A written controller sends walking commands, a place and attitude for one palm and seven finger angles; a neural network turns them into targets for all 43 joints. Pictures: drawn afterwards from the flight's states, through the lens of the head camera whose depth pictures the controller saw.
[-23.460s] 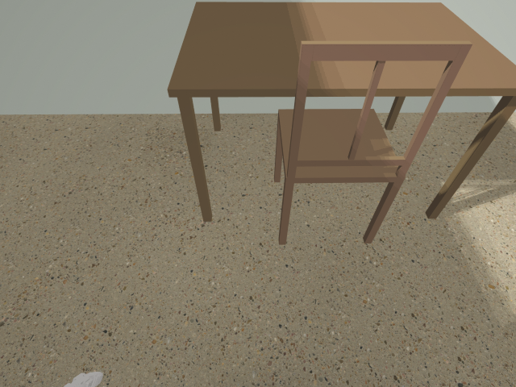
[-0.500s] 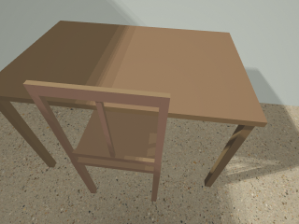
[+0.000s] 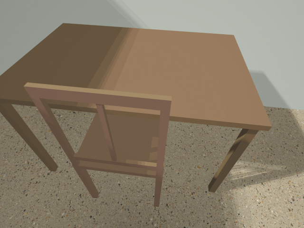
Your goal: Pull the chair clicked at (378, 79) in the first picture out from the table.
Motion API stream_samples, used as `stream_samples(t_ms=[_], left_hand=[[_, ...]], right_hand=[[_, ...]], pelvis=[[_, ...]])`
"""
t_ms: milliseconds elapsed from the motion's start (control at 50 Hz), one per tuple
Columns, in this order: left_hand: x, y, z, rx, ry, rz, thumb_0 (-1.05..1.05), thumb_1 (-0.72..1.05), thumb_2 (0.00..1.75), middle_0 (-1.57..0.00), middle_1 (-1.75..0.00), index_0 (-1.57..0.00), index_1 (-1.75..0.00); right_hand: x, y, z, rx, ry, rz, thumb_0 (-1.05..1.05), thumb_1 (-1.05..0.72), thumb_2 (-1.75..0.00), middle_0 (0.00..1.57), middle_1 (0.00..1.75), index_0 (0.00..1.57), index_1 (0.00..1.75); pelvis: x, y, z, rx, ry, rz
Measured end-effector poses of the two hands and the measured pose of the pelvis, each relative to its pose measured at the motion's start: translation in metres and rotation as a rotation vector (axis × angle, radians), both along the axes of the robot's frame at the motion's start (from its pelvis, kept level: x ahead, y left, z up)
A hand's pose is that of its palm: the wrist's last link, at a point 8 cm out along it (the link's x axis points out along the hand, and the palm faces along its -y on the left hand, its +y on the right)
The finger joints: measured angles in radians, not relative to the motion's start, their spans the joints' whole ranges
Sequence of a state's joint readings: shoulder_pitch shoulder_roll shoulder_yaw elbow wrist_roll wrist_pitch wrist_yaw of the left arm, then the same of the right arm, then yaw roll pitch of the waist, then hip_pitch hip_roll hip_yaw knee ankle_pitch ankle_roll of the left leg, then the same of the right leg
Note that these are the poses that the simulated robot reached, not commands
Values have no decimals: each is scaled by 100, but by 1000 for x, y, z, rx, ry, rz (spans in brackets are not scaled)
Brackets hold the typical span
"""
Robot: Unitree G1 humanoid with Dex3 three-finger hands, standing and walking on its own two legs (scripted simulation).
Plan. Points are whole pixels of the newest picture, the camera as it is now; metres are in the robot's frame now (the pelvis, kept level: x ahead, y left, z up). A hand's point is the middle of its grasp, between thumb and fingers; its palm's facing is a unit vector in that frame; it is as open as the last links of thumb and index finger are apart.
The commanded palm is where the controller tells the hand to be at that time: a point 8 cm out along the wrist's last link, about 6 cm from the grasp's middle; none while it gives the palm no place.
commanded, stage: look again from close up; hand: left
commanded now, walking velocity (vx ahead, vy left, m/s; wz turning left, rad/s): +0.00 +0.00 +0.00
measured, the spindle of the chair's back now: (108, 136) +0.43 +0.19 -0.07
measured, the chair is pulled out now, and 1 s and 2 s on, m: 0.00 0.00 0.00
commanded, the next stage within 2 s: raise the hand toward the chair's back in 0.10 s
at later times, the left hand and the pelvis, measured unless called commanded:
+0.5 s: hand (107, 197) +0.20 +0.13 -0.01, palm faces +0.01 -1.00 +0.00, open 8.2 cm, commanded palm +0.11 +0.20 -0.07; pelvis -0.02 +0.01 -0.04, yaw -1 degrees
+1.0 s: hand (98, 215) +0.17 +0.16 -0.07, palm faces -0.19 -0.98 +0.02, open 12.6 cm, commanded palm +0.14 +0.24 -0.05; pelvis -0.04 +0.03 -0.11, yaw -1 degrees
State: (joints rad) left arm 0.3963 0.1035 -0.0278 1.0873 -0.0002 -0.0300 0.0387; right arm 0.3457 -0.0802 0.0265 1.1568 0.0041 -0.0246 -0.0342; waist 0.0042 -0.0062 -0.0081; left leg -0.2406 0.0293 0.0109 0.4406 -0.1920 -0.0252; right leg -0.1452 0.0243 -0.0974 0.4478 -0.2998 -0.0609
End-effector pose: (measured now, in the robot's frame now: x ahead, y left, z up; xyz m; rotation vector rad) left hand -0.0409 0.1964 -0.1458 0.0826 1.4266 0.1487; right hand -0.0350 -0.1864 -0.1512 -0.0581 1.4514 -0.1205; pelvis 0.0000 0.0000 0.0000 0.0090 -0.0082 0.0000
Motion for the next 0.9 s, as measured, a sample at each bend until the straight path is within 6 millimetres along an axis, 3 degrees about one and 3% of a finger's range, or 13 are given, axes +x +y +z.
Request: stream_samples(t_ms=[220, 280, 320, 360, 440, 500, 560, 600, 660, 720, 800, 860, 900], left_hand=[[-1, -3, 1, 6, 4, -4, 1, 91, 90, -20, -30, -19, -30], [33, 20, 27, 87, -174, 27, 7, 97, 89, -21, -30, -20, -30], [66, 43, 55, 173, -371, 33, 10, 99, 89, -21, -30, -20, -30], [106, 51, 85, 204, -577, 15, 10, 96, 88, -20, -30, -19, -30], [188, 24, 132, 107, -1021, -90, 7, 88, 85, -18, -28, -18, -28], [223, -10, 136, -83, -1255, -131, 5, 79, 83, -18, -27, -17, -28], [223, -31, 118, -231, -1373, -154, 3, 71, 80, -17, -27, -17, -27], [209, -30, 98, -238, -1363, -156, 2, 65, 78, -18, -26, -17, -26], [178, -10, 72, -161, -1281, -134, 2, 57, 75, -18, -25, -17, -25], [152, 20, 67, -38, -1248, -112, 2, 50, 72, -17, -24, -16, -24], [148, 45, 95, 50, -1395, -134, 2, 40, 68, -15, -22, -15, -23], [166, 40, 110, -10, -1518, -201, 2, 33, 65, -14, -21, -13, -21], [182, 30, 106, -97, -1510, -250, 2, 28, 63, -13, -20, -13, -21]], right_hand=[[0, -4, -1, 3, 5, 6, 1, -91, -89, 19, 30, 20, 29], [11, -22, 1, -65, -125, 11, 4, -93, -89, 20, 30, 20, 30], [29, -37, 4, -104, -267, -12, 4, -94, -89, 20, 30, 20, 30], [53, -52, 7, -143, -406, -13, 4, -93, -89, 20, 30, 20, 30], [110, -75, 18, -219, -665, 10, 3, -92, -89, 20, 30, 20, 30], [149, -83, 33, -251, -798, 27, 3, -92, -89, 19, 30, 20, 29], [181, -83, 47, -261, -875, 66, 2, -92, -89, 19, 30, 20, 29], [200, -80, 52, -261, -900, 100, 2, -91, -89, 19, 30, 20, 29], [226, -68, 50, -242, -926, 147, 2, -91, -90, 19, 30, 20, 29], [244, -49, 38, -200, -943, 184, 1, -91, -90, 19, 30, 20, 30], [249, -18, 10, -124, -939, 224, 1, -91, -90, 19, 30, 20, 30], [237, 1, -13, -70, -905, 221, 1, -91, -89, 20, 30, 20, 30], [221, 8, -27, -47, -862, 191, 1, -91, -89, 20, 30, 20, 30]], pelvis=[[-1, -3, -1, -4, 5, -4], [-4, 0, -5, -7, -8, -19], [-5, 2, -7, -3, -2, -7], [-8, 6, -10, -4, 5, 5], [-15, 13, -23, 0, 68, 10], [-20, 13, -38, 15, 133, -14], [-21, 9, -54, 27, 181, -31], [-22, 7, -64, 27, 198, -31], [-23, 6, -78, 19, 215, -24], [-24, 7, -90, -2, 234, -11], [-31, 12, -103, -35, 258, 7], [-37, 16, -110, -51, 274, 8], [-40, 20, -113, -53, 284, 3]])
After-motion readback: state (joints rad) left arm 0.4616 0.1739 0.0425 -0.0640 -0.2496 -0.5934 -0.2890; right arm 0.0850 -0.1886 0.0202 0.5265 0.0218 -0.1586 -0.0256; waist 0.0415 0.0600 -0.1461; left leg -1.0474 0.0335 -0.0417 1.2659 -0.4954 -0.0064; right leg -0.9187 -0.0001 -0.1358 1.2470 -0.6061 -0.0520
